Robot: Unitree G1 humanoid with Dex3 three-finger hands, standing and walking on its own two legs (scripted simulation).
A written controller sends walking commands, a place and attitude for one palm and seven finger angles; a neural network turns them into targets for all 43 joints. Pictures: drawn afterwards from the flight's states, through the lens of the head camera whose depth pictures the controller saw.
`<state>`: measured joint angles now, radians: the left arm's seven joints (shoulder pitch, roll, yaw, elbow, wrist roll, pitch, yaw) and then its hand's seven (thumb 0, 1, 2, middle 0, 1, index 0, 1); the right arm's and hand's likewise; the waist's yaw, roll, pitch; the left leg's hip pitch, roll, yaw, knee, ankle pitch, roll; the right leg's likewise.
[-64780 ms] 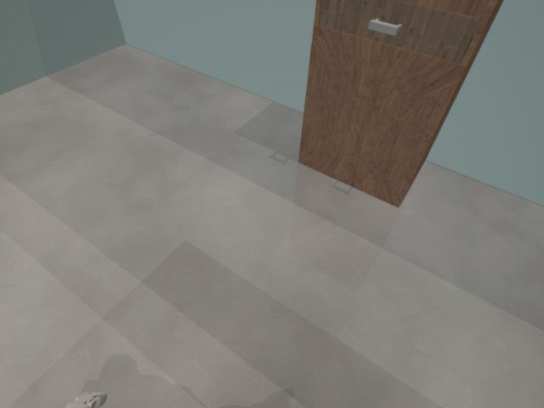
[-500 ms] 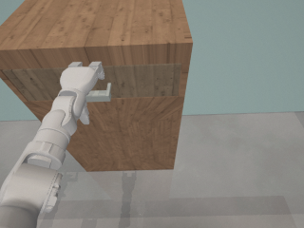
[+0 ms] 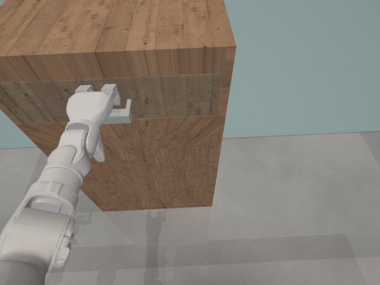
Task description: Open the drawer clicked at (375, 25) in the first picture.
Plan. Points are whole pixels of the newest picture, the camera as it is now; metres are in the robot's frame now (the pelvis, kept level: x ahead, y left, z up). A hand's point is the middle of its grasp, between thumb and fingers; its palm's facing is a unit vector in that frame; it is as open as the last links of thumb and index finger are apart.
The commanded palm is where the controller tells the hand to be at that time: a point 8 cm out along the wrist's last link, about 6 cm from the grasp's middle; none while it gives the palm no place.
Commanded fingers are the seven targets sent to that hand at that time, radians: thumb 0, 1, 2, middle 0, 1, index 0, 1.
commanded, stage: lower the fingers behind the handle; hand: left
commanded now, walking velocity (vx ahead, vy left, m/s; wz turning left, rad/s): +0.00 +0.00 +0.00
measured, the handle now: (111, 110) +0.51 +0.20 +0.05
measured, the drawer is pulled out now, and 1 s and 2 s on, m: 0.00 0.00 0.00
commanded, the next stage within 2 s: lift the fingers back up to retry in 0.98 s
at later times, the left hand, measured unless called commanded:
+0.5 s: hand (101, 125) +0.46 +0.21 +0.06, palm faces -0.01 +0.04 -1.00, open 13.9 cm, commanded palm +0.43 +0.21 +0.09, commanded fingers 0.00 -0.50 0.30 -0.30 -1.20 -0.30 -1.20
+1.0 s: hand (101, 124) +0.46 +0.21 +0.06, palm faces -0.01 +0.04 -1.00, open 13.9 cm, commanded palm +0.43 +0.22 +0.09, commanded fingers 0.00 -0.50 0.30 -0.30 -1.20 -0.30 -1.20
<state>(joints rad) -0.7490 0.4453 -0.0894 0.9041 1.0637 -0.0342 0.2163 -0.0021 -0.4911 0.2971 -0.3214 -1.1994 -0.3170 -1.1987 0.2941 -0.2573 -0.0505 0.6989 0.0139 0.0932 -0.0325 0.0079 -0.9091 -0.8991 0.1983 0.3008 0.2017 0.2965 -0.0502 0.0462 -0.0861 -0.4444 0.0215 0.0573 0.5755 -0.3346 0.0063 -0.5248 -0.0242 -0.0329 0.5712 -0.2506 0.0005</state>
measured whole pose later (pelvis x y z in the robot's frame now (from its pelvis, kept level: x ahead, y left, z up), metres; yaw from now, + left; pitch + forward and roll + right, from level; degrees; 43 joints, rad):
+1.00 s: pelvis -0.03 +0.00 -0.01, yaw +0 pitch +15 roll +0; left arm -0.88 0.47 -0.12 1.04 1.08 0.00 0.26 0.00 -0.49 0.30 -0.27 -1.34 -0.32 -1.20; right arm 0.35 -0.27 -0.03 0.69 0.02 0.08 -0.04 0.01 -0.91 -0.90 0.20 0.30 0.20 0.30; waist -0.08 0.04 -0.11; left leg -0.61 0.02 0.06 0.71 -0.35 0.01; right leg -0.68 -0.03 -0.02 0.68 -0.25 0.00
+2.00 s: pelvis +0.01 +0.00 +0.00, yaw +1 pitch +9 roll +0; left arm -0.71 0.46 -0.15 0.72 1.00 -0.04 0.05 0.00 -0.49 0.30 -0.32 -1.20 -0.32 -1.20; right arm 0.22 -0.27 -0.03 0.65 0.03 0.11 -0.05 0.01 -0.91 -0.90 0.20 0.30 0.20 0.30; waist 0.00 0.05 -0.07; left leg -0.35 0.01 0.03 0.53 -0.33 0.00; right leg -0.42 -0.03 -0.05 0.53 -0.26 0.00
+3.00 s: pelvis +0.00 +0.00 +0.01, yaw +0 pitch +9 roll +0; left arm -0.79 0.43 -0.14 0.83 1.03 0.04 0.14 0.00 -0.49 0.30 -0.32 -1.20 -0.32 -1.20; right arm 0.27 -0.25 -0.03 0.68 0.03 0.10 -0.02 0.01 -0.91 -0.90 0.20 0.30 0.20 0.30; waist -0.03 0.06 -0.09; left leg -0.37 0.01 0.06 0.52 -0.31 0.01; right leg -0.46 -0.03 -0.03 0.53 -0.23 0.00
